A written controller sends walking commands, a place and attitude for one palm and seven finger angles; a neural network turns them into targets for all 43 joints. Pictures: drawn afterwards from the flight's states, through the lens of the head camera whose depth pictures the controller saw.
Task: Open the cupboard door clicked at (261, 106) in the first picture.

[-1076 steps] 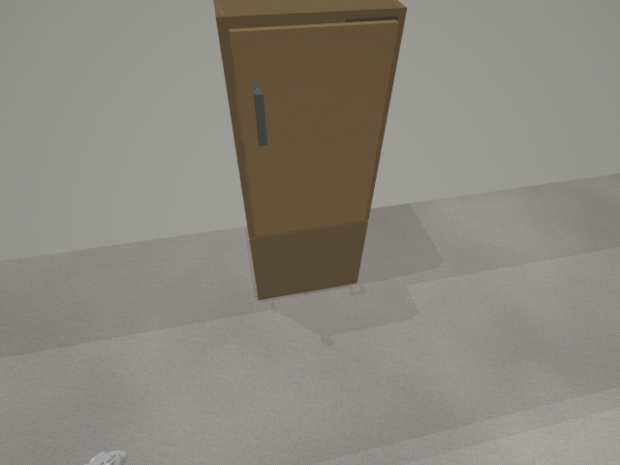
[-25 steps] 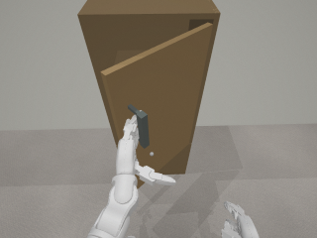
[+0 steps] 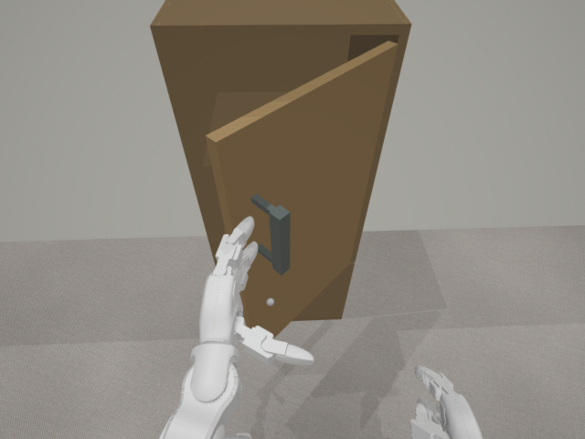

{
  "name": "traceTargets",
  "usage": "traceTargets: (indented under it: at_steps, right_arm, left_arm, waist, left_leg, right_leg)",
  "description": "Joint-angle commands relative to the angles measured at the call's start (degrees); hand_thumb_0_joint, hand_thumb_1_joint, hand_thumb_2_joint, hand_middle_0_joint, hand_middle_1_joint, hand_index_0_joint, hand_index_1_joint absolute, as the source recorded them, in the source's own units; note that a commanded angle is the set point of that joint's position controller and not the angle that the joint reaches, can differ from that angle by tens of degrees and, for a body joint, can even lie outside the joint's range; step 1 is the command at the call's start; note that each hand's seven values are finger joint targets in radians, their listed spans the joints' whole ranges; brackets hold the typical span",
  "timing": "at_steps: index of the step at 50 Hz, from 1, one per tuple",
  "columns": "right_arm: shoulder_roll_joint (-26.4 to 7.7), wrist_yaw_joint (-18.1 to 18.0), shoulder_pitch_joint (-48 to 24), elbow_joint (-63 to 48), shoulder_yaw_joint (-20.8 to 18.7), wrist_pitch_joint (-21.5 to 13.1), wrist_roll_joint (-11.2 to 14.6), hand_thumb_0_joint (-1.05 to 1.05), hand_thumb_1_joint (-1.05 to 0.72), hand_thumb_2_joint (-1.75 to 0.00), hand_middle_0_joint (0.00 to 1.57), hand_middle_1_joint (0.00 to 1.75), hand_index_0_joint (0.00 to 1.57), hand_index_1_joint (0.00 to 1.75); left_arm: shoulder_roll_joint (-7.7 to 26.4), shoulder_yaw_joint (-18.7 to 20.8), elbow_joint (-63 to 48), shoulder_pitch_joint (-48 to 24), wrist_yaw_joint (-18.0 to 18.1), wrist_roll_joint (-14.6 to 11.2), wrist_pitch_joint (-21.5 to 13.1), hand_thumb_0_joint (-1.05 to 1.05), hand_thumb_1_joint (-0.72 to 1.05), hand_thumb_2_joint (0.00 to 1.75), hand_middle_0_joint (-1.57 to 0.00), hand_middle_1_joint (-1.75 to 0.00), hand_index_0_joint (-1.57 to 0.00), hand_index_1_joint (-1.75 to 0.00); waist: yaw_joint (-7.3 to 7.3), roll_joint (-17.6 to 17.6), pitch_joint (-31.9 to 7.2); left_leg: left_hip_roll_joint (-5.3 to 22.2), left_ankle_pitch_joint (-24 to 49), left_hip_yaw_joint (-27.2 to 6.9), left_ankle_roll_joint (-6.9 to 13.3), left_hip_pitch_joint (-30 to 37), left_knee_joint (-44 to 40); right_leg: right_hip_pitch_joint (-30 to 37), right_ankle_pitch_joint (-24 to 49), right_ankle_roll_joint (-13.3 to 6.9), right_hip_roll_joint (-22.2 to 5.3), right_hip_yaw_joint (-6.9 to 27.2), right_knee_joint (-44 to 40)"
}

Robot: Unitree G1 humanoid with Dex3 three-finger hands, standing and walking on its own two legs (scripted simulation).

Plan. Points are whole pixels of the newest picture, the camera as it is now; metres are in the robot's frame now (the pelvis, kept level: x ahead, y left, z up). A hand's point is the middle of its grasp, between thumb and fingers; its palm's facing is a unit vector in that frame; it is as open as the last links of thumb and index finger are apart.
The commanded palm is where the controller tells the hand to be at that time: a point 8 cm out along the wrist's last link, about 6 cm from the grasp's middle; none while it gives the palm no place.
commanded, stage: slide the hand sideways off the handle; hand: left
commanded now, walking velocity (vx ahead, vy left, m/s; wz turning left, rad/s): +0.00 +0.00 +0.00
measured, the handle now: (270, 235) +0.38 +0.06 +0.08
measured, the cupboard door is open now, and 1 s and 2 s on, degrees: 44 44 44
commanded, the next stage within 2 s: draw the hand back to the body in 0.58 s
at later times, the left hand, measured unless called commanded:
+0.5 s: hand (231, 330) +0.23 +0.09 +0.08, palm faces +0.08 -1.00 -0.01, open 16.3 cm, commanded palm +0.20 +0.15 +0.08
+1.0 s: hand (179, 333) +0.21 +0.14 +0.11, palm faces +0.10 -0.99 -0.04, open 16.3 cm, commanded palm +0.18 +0.19 +0.12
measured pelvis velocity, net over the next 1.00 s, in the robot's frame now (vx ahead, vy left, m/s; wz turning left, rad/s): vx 0.03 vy -0.01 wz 0.02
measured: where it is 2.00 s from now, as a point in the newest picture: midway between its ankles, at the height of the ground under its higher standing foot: outside the picture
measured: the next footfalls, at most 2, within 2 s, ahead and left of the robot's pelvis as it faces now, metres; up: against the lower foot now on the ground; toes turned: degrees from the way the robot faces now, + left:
none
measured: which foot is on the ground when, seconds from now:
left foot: down 0.00-1.00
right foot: down 0.00-1.00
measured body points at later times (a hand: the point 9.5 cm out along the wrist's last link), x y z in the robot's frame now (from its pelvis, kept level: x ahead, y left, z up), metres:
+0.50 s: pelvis +0.03 -0.03 -0.01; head +0.06 -0.04 +0.44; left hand +0.22 +0.14 +0.08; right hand +0.22 -0.24 -0.08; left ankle +0.04 +0.12 -0.69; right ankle +0.01 -0.14 -0.69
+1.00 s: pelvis +0.03 -0.01 -0.01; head +0.03 -0.02 +0.44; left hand +0.20 +0.19 +0.11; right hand +0.21 -0.23 -0.07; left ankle +0.04 +0.12 -0.69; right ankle +0.01 -0.14 -0.69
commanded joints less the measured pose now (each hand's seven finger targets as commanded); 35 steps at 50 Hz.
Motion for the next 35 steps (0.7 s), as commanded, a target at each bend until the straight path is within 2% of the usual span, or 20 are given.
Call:
traceTargets:
  at_steps: [1, 4, 5, 6, 9, 10, 11, 12, 14, 15, 19, 21, 24, 27, 29, 30, 34, 35]
  right_arm:
    - [-6.1, -0.2, -6.4, -10.9, -2.4, -3.9, 0.1, 0.0, -0.9, -0.9, 0.2, 0.3, 0.2, 0.3]
    - [-6.2, 0.0, -5.7, -11.3, -2.5, -4.1, 0.0, 0.0, -0.9, -0.9, 0.2, 0.3, 0.2, 0.3]
    - [-5.9, 0.1, -5.8, -11.7, -2.4, -4.3, -0.1, 0.0, -0.9, -0.9, 0.2, 0.3, 0.2, 0.3]
    - [-6.0, 0.1, -5.3, -11.8, -2.5, -4.3, -0.1, 0.0, -0.9, -0.9, 0.2, 0.3, 0.2, 0.3]
    - [-6.3, -0.3, -4.9, -11.9, -2.5, -4.4, -0.1, 0.0, -0.9, -0.9, 0.2, 0.3, 0.2, 0.3]
    - [-6.4, -0.5, -5.2, -12.1, -2.5, -4.7, 0.0, 0.0, -0.9, -0.9, 0.2, 0.3, 0.2, 0.3]
    - [-6.4, -0.6, -4.9, -12.1, -2.4, -5.0, 0.0, 0.0, -0.9, -0.9, 0.2, 0.3, 0.2, 0.3]
    - [-6.4, -0.7, -4.5, -12.2, -2.6, -5.3, 0.0, 0.0, -0.9, -0.9, 0.2, 0.3, 0.2, 0.3]
    - [-6.5, -0.9, -4.1, -12.4, -2.6, -6.0, 0.1, 0.0, -0.9, -0.9, 0.2, 0.3, 0.2, 0.3]
    - [-6.5, -0.9, -3.9, -12.6, -2.7, -6.4, 0.2, 0.0, -0.9, -0.9, 0.2, 0.3, 0.2, 0.3]
    - [-6.8, -1.4, -2.8, -12.1, -2.9, -7.2, 0.1, 0.0, -0.9, -0.9, 0.2, 0.3, 0.2, 0.3]
    - [-6.7, -1.5, -2.6, -12.3, -3.1, -7.6, 0.2, 0.0, -0.9, -0.9, 0.2, 0.3, 0.2, 0.3]
    - [-6.8, -1.8, -2.4, -12.4, -3.4, -7.8, 0.6, 0.0, -0.9, -0.9, 0.2, 0.3, 0.2, 0.3]
    - [-6.8, -2.0, -2.2, -12.5, -3.4, -8.6, 0.8, 0.0, -0.9, -0.9, 0.2, 0.3, 0.2, 0.3]
    - [-7.1, -2.1, -1.7, -12.5, -3.5, -9.3, 0.9, 0.0, -0.9, -0.9, 0.2, 0.3, 0.2, 0.3]
    - [-7.2, -2.2, -1.8, -12.4, -3.6, -9.8, 1.0, 0.0, -0.9, -0.9, 0.2, 0.3, 0.2, 0.3]
    - [-7.6, -2.5, -1.1, -12.2, -3.8, -11.0, 1.0, 0.0, -0.9, -0.9, 0.2, 0.3, 0.2, 0.3]
    - [-7.6, -2.6, -1.1, -12.2, -4.0, -11.2, 1.1, 0.0, -0.9, -0.9, 0.2, 0.3, 0.2, 0.3]
  left_arm:
    - [-2.0, 0.1, -18.5, -5.9, -1.6, 0.0, -4.9, 0.0, -0.5, 0.3, -0.15, -0.3, -0.15, -0.3]
    - [0.6, 2.0, -20.5, -0.4, -2.6, 0.3, -5.5, 0.0, -0.5, 0.3, -0.15, -0.3, -0.15, -0.3]
    - [0.2, 1.3, -22.4, 1.0, -3.0, 0.3, -5.9, 0.0, -0.5, 0.3, -0.15, -0.3, -0.15, -0.3]
    - [1.1, 2.3, -22.5, 3.6, -3.4, 0.3, -5.8, 0.0, -0.5, 0.3, -0.15, -0.3, -0.15, -0.3]
    - [2.8, 3.8, -23.5, 5.6, -5.0, -0.5, -5.7, 0.0, -0.5, 0.3, -0.15, -0.3, -0.15, -0.3]
    - [3.0, 3.7, -24.3, 5.7, -5.7, -0.9, -5.8, 0.0, -0.5, 0.3, -0.15, -0.3, -0.15, -0.3]
    - [3.0, 3.4, -25.6, 5.1, -6.3, -1.1, -6.2, 0.0, -0.5, 0.3, -0.15, -0.3, -0.15, -0.3]
    - [3.5, 4.3, -26.2, 6.9, -6.9, -1.5, -6.4, 0.0, -0.5, 0.3, -0.15, -0.3, -0.15, -0.3]
    - [3.5, 4.2, -27.7, 9.0, -8.2, -2.4, -7.0, 0.0, -0.5, 0.3, -0.15, -0.3, -0.15, -0.3]
    - [3.4, 4.3, -28.7, 10.6, -8.9, -3.1, -7.5, 0.0, -0.5, 0.3, -0.15, -0.3, -0.15, -0.3]
    - [7.9, 9.5, -28.9, 16.0, -10.7, -4.5, -8.1, 0.0, -0.5, 0.3, -0.15, -0.3, -0.15, -0.3]
    - [8.1, 10.8, -29.2, 19.0, -11.7, -5.3, -8.4, 0.0, -0.5, 0.3, -0.15, -0.3, -0.15, -0.3]
    - [9.4, 13.2, -29.3, 23.6, -13.5, -6.6, -8.4, 0.0, -0.5, 0.3, -0.15, -0.3, -0.15, -0.3]
    - [9.4, 13.5, -31.9, 24.2, -15.4, -8.0, -9.3, 0.0, -0.5, 0.3, -0.15, -0.3, -0.15, -0.3]
    - [8.8, 12.4, -32.9, 24.3, -16.6, -8.8, -10.2, 0.0, -0.5, 0.3, -0.15, -0.3, -0.15, -0.3]
    - [8.9, 12.3, -33.1, 23.3, -17.1, -9.2, -10.8, 0.0, -0.5, 0.3, -0.15, -0.3, -0.15, -0.3]
    - [9.7, 12.1, -33.2, 22.6, -18.0, -9.1, -12.2, 0.0, -0.5, 0.3, -0.15, -0.3, -0.15, -0.3]
    - [11.2, 13.6, -34.5, 22.0, -17.8, -9.1, -12.5, 0.0, -0.5, 0.3, -0.15, -0.3, -0.15, -0.3]
  waist:
    - [0.02, -3.5, -8.8]
    - [0.68, -3.1, -8.8]
    - [0.66, -1.9, -9.1]
    - [0.8, -2.0, -8.9]
    - [0.03, -4.3, -7.3]
    - [-0.19, -3.5, -6.6]
    - [-0.55, -2.8, -6.8]
    - [-0.15, -3.0, -7.8]
    - [-0.45, -3.1, -8.7]
    - [-0.15, -1.9, -8.9]
    - [0.53, -3.8, -10.3]
    - [0.71, -5.2, -9.8]
    - [1.16, -5.2, -10.2]
    - [0.73, -3.3, -9.7]
    - [-0.09, -4.2, -9.9]
    - [-0.62, -4.5, -8.7]
    - [-0.74, -3.0, -8.8]
    - [-0.44, -2.2, -9.9]
  left_leg:
    - [-1.4, 2.3, -0.9, 1.1, 6.7, -9.5]
    - [-1.4, 4.1, -0.8, 1.0, 6.2, -8.9]
    - [-1.5, 4.9, -0.5, 1.0, 6.5, -8.5]
    - [-1.6, 5.7, -0.4, 1.0, 6.2, -8.1]
    - [-1.7, 5.1, -0.3, 1.3, 5.1, -7.4]
    - [-1.9, 4.5, 0.0, 1.3, 4.8, -7.1]
    - [-2.0, 4.6, -0.3, 1.3, 5.0, -6.8]
    - [-2.0, 5.3, -0.3, 1.3, 5.0, -6.6]
    - [-2.0, 6.9, -0.5, 1.4, 5.3, -5.9]
    - [-2.1, 7.5, -0.3, 1.4, 5.1, -5.6]
    - [-2.5, 9.8, -0.1, 1.4, 3.8, -4.1]
    - [-2.6, 10.1, 0.2, 1.4, 2.8, -3.7]
    - [-2.7, 11.0, 0.5, 1.4, 2.0, -3.1]
    - [-2.9, 11.4, 0.4, 1.4, 1.7, -2.2]
    - [-2.9, 11.4, 0.1, 1.5, 1.4, -1.5]
    - [-2.9, 10.4, -0.1, 1.5, 0.7, -1.1]
    - [-3.0, 9.4, -0.5, 1.6, 0.2, -0.3]
    - [-2.9, 9.5, -0.5, 1.5, 0.7, -0.2]
  right_leg:
    - [0.8, 4.5, -3.5, 3.2, -3.7, -8.4]
    - [1.6, 6.3, -3.6, 3.2, -3.4, -7.9]
    - [1.4, 7.4, -3.6, 3.1, -3.4, -7.5]
    - [1.6, 8.6, -3.6, 3.1, -3.4, -7.2]
    - [1.5, 9.0, -3.1, 3.1, -2.8, -7.9]
    - [0.8, 8.6, -2.9, 2.9, -2.6, -8.0]
    - [0.4, 8.9, -2.9, 2.9, -2.6, -7.7]
    - [0.8, 9.7, -3.0, 3.0, -2.7, -7.2]
    - [1.3, 11.7, -2.9, 3.1, -2.7, -6.8]
    - [1.4, 12.7, -2.8, 3.0, -2.7, -6.4]
    - [3.2, 16.7, -2.5, 2.9, -2.0, -5.9]
    - [3.5, 18.5, -2.1, 2.6, -1.7, -5.7]
    - [4.7, 20.8, -1.8, 2.5, -1.2, -5.6]
    - [3.7, 22.6, -1.4, 2.2, -1.0, -5.1]
    - [3.4, 22.8, -1.2, 2.2, -0.9, -5.0]
    - [1.9, 21.7, -0.9, 2.1, -0.9, -5.1]
    - [-0.2, 17.6, -1.5, 2.4, -1.1, -4.1]
    - [-0.3, 17.2, -1.6, 2.4, -0.9, -4.0]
